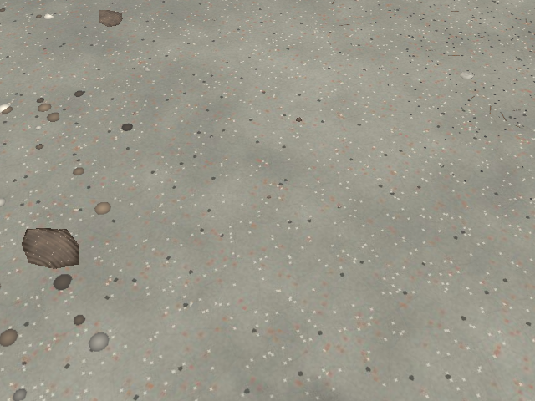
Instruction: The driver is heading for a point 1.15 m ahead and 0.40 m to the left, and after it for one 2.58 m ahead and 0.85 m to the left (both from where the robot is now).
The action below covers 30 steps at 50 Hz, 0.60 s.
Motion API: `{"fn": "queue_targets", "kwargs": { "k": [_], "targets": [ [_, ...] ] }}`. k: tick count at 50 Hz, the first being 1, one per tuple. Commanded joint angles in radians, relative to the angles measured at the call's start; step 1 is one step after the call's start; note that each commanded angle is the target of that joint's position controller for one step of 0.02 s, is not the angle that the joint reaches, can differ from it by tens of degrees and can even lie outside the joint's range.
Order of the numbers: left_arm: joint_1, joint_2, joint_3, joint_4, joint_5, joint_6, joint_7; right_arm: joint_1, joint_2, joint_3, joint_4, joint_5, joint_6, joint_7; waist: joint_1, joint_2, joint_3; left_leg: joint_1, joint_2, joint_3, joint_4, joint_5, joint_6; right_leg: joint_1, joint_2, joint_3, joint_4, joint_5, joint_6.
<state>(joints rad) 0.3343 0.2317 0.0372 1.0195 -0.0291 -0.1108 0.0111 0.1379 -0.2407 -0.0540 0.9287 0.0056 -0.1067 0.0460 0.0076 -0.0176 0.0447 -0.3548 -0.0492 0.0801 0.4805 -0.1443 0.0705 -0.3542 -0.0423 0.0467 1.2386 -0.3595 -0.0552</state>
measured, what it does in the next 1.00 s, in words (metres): walks ahead, turning left: right foot, then left foot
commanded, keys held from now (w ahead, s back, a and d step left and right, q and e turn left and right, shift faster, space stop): w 0.08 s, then w+q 0.92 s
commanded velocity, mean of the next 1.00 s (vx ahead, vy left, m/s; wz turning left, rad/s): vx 0.50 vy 0.00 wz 0.41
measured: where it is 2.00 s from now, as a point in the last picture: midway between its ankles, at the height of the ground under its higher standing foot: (154, 229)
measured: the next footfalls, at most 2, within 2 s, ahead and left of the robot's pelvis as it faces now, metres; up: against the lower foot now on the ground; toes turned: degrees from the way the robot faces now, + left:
right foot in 0.40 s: +0.43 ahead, -0.14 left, +0.00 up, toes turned +7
left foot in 0.96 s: +0.61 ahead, +0.20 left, +0.00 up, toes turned +30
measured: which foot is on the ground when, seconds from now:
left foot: down 0.00-0.42, up 0.44-0.94, down 0.96-1.00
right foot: up 0.00-0.38, down 0.40-0.94, up 0.96-1.00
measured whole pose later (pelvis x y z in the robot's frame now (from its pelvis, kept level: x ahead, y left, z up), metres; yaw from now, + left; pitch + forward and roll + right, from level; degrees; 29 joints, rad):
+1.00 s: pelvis +0.53 +0.07 -0.02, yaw +28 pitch +2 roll -2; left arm 0.28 0.28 0.08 0.93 -0.01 -0.07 0.01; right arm 0.08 -0.27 -0.09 0.71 0.03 -0.04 0.04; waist 0.03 0.01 0.06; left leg -0.51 -0.02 0.06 0.67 -0.20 0.12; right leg -0.13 -0.10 -0.14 0.93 -0.52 0.04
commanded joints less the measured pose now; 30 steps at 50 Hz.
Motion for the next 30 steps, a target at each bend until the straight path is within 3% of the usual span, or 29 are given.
{"fn": "queue_targets", "kwargs": {
  "k": [1,4,7,11,15,18,19,20,21,22,23,24,25,26,28,30],
  "targets": [
    [0.067,0.059,0.027,-0.046,0.003,0.004,0.010,0.034,-0.050,-0.004,-0.015,-0.013,-0.020,0.005,0.019,0.067,-0.078,0.169,0.267,-0.318,-0.317,0.091,0.165,-0.174,-0.108,0.043,-0.007,0.096,-0.014],
    [-0.012,0.061,0.034,-0.084,0.011,0.025,0.013,0.089,-0.094,-0.009,0.015,-0.009,-0.021,-0.014,0.026,0.068,-0.015,0.121,0.261,-0.254,-0.373,0.119,0.183,-0.250,-0.129,0.020,-0.121,0.155,0.011],
    [-0.172,0.075,0.040,-0.146,0.029,0.019,0.013,0.167,-0.120,-0.013,0.029,-0.004,-0.010,-0.037,-0.012,0.043,0.020,0.165,0.249,-0.254,-0.386,0.140,0.180,-0.357,-0.123,0.009,-0.325,0.310,0.045],
    [-0.334,0.059,0.030,-0.191,0.021,0.003,-0.004,0.244,-0.141,-0.018,0.036,0.008,0.003,-0.053,-0.060,0.057,0.031,0.189,0.208,-0.213,-0.369,0.138,0.141,-0.289,-0.052,-0.025,-0.604,0.471,0.065],
    [-0.439,0.070,0.023,-0.234,0.010,-0.011,-0.026,0.314,-0.139,-0.024,0.053,0.020,0.019,-0.060,-0.085,0.076,0.041,0.282,0.243,-0.259,-0.291,0.120,0.132,-0.258,-0.020,-0.012,-0.725,0.441,0.065],
    [-0.390,0.123,0.039,-0.238,0.006,-0.026,-0.033,0.296,-0.162,-0.039,0.043,0.020,0.034,-0.070,-0.034,0.114,0.009,0.330,0.275,-0.308,-0.198,0.188,0.106,-0.140,0.000,-0.006,-0.780,0.345,0.043],
    [-0.305,0.150,0.053,-0.218,0.007,-0.030,-0.030,0.276,-0.160,-0.040,0.032,0.019,0.037,-0.069,0.015,0.122,-0.039,0.321,0.251,-0.298,-0.111,0.299,0.088,-0.017,0.017,-0.024,-0.799,0.312,0.024],
    [-0.141,0.199,0.076,-0.178,0.014,-0.034,-0.022,0.254,-0.132,-0.030,0.012,0.010,0.038,-0.066,0.089,0.106,-0.156,0.248,0.188,-0.260,0.083,0.337,0.058,0.221,-0.013,-0.004,-0.779,0.311,-0.016],
    [0.044,0.281,0.094,-0.160,0.028,-0.031,-0.012,0.244,-0.079,-0.012,-0.032,-0.012,0.038,-0.064,0.144,-0.026,-0.340,0.056,0.093,-0.189,0.409,0.074,0.018,0.529,-0.218,0.203,-0.752,0.268,-0.074],
    [0.066,0.318,0.099,-0.144,0.038,-0.021,-0.022,0.387,0.034,0.016,-0.053,0.022,0.020,-0.058,0.057,-0.362,-0.459,-0.299,-0.023,-0.161,0.704,-0.449,-0.023,0.795,-0.417,0.660,-0.888,0.074,-0.211],
    [0.018,0.190,0.067,-0.169,0.038,-0.021,-0.023,0.351,-0.092,-0.011,-0.034,0.045,0.015,-0.063,0.075,-0.225,-0.376,-0.384,0.047,-0.249,0.827,-0.428,-0.017,0.718,-0.377,0.650,-0.934,-0.022,-0.175],
    [-0.050,0.132,0.051,-0.183,0.030,-0.021,-0.021,0.266,-0.141,-0.027,-0.054,0.049,0.016,-0.065,0.073,-0.135,-0.239,-0.415,0.087,-0.226,0.831,-0.329,-0.009,0.575,-0.345,0.463,-0.941,0.029,-0.127],
    [-0.113,0.121,0.044,-0.187,0.031,-0.020,-0.024,0.230,-0.127,-0.029,-0.058,0.041,0.021,-0.069,0.043,-0.048,-0.167,-0.366,0.132,-0.206,0.804,-0.243,-0.017,0.430,-0.304,0.341,-0.967,0.143,-0.109],
    [-0.148,0.104,0.041,-0.181,0.035,-0.017,-0.024,0.210,-0.114,-0.036,-0.065,0.028,0.027,-0.070,0.021,-0.044,-0.113,-0.333,0.159,-0.203,0.756,-0.191,-0.020,0.331,-0.270,0.252,-0.999,0.207,-0.103],
    [-0.162,0.094,0.042,-0.166,0.045,-0.019,-0.022,0.226,-0.071,-0.039,-0.074,0.032,0.049,-0.060,-0.012,-0.087,-0.079,-0.264,0.192,-0.191,0.713,-0.143,-0.023,0.235,-0.231,0.130,-1.057,0.260,-0.103],
    [-0.151,0.113,0.050,-0.151,0.040,-0.025,-0.017,0.195,-0.054,-0.040,-0.100,0.031,0.068,-0.057,-0.019,-0.068,-0.048,-0.296,0.203,-0.183,0.680,-0.104,-0.029,0.212,-0.234,0.056,-1.090,0.323,-0.122]
  ]
}}
Velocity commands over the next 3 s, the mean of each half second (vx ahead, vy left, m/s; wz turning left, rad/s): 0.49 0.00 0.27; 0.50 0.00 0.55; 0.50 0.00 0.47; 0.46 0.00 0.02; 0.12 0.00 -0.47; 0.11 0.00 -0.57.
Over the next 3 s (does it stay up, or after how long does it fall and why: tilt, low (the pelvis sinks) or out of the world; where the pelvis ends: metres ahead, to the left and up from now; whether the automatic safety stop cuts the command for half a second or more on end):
stays up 1.09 0.47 0.01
